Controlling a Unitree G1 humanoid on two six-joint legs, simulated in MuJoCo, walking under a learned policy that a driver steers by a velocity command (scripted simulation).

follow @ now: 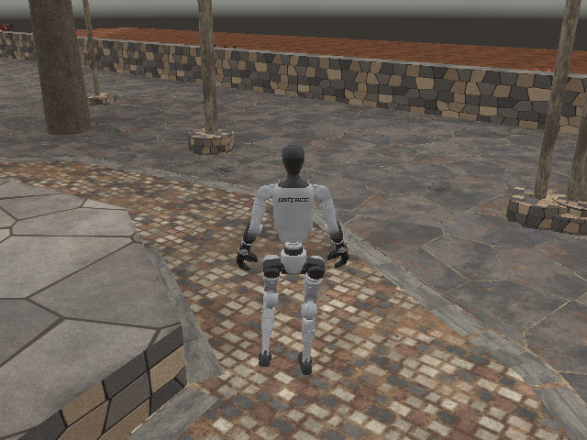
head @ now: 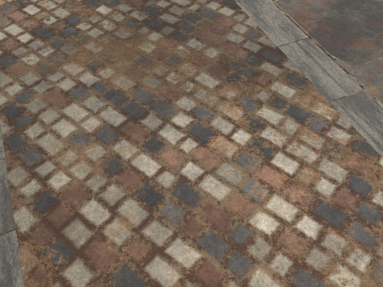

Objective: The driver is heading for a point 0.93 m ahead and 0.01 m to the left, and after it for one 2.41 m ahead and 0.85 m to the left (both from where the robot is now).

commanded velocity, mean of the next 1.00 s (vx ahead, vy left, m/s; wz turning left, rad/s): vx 0.22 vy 0.00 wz -0.19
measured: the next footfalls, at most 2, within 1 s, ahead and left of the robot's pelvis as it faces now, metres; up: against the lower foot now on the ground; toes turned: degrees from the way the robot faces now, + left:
left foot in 0.26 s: +0.34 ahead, +0.16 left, +0.00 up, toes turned -3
right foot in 0.66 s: +0.32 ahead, -0.09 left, +0.00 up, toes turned -14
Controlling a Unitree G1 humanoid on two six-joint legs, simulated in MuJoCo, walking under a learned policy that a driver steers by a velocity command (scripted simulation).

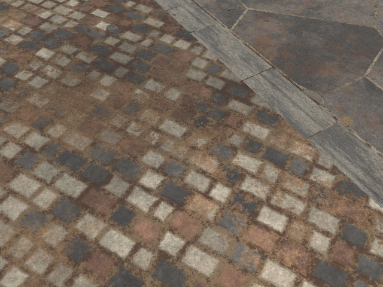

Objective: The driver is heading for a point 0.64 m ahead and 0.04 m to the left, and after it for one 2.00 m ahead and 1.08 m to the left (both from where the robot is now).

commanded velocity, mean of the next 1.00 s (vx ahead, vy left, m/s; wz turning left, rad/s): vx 0.10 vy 0.00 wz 0.05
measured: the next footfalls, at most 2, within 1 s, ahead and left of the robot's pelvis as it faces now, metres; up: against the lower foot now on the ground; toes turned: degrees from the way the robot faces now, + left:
right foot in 0.64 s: +0.07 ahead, -0.11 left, +0.00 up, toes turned +12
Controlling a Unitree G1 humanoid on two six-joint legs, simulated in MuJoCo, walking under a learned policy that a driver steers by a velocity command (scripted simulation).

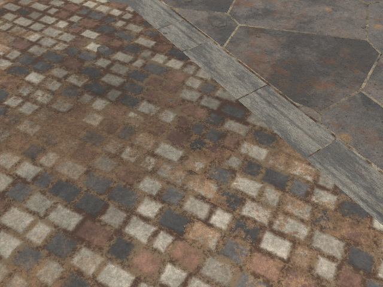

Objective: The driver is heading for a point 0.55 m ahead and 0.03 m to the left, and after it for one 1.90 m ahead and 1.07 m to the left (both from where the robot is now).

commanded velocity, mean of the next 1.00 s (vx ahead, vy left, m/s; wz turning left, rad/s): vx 0.41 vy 0.00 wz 0.15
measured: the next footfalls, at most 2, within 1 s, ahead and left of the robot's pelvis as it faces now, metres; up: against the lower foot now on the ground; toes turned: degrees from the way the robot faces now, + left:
right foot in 0.24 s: +0.28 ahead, -0.18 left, +0.00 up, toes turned -10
left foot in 0.82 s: +0.59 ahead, +0.00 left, +0.00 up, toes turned +9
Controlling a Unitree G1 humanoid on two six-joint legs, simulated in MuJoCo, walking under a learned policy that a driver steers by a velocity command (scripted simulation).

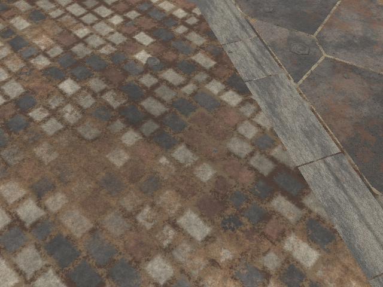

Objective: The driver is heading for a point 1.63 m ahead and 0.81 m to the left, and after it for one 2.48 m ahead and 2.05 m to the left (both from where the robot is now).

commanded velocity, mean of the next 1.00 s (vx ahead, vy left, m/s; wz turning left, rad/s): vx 0.04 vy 0.00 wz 0.59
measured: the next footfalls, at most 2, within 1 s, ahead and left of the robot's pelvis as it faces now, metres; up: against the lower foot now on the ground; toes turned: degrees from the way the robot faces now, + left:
right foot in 0.28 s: +0.19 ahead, -0.16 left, +0.00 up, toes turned +16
left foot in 0.70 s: +0.06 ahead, +0.07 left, +0.00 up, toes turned +28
